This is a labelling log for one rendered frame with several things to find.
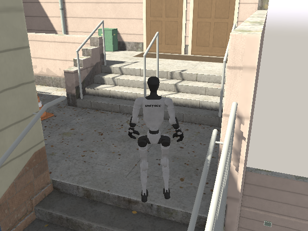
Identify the right robot upper arm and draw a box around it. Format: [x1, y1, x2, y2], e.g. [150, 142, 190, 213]
[164, 97, 176, 125]

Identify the left robot upper arm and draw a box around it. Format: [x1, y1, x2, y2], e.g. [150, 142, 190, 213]
[131, 97, 143, 124]

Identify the robot left forearm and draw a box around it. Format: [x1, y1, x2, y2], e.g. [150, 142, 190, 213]
[128, 117, 136, 132]

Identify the robot right forearm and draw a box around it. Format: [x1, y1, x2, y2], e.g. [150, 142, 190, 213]
[172, 117, 182, 135]

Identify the right robot hand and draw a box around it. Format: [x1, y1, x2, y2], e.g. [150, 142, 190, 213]
[173, 132, 184, 142]

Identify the robot right shin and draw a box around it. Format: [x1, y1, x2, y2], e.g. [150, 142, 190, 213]
[162, 158, 169, 192]

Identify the humanoid robot torso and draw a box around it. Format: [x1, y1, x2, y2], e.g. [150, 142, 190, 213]
[142, 96, 165, 144]

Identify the left robot hand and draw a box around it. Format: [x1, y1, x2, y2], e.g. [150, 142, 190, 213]
[128, 130, 139, 139]

